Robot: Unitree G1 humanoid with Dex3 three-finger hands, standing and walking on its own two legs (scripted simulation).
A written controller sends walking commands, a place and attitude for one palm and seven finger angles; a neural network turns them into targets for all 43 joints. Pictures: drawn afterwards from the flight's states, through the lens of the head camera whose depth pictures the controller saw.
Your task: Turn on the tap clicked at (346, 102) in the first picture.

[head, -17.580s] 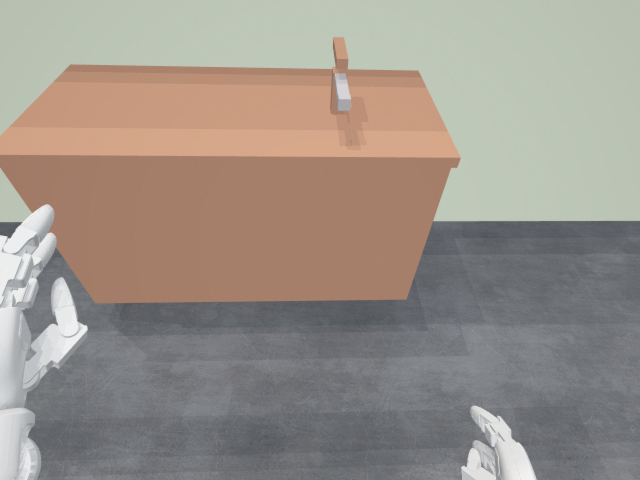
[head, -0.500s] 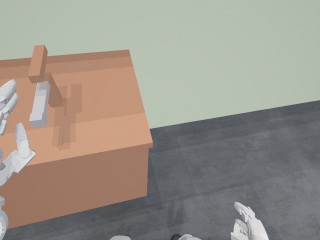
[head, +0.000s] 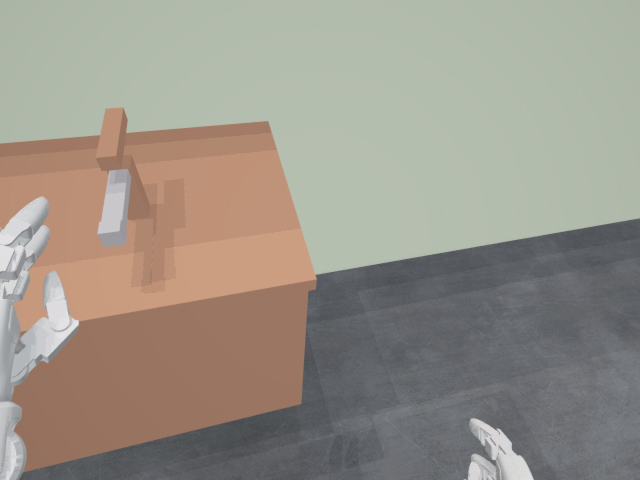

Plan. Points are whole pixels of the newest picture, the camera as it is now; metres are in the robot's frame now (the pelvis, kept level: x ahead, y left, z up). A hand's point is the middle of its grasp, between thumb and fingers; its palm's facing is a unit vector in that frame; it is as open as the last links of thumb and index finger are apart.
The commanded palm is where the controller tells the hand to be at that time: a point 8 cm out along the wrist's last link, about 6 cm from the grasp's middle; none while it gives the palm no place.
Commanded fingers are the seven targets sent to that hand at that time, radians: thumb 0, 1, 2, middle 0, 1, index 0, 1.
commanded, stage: come to a stop and stand still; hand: left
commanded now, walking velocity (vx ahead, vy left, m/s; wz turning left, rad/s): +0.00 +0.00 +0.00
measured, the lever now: (112, 233) +0.41 +0.32 +0.06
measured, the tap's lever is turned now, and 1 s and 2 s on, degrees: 0 0 0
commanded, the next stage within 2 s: look again from close up in 1.74 s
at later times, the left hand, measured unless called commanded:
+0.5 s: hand (120, 300) +0.26 +0.23 +0.13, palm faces +0.28 -0.87 -0.40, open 7.4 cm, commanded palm +0.19 +0.27 +0.19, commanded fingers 0.00 0.90 0.90 -0.20 -0.30 -0.20 -0.30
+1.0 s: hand (42, 277) +0.25 +0.29 +0.17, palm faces +0.38 -0.86 -0.34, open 7.4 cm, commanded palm +0.19 +0.32 +0.19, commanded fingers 0.00 0.90 0.90 -0.20 -0.30 -0.20 -0.30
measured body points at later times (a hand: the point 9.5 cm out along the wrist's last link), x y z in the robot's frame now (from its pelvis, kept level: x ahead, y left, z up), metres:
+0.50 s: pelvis +0.04 -0.01 +0.01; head +0.09 +0.01 +0.46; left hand +0.24 +0.28 +0.15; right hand +0.20 -0.24 -0.08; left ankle +0.01 +0.11 -0.73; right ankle +0.03 -0.09 -0.73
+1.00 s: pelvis +0.04 +0.04 +0.01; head +0.07 +0.07 +0.46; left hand +0.23 +0.33 +0.19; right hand +0.23 -0.16 -0.06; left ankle +0.01 +0.11 -0.73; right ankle +0.03 -0.09 -0.73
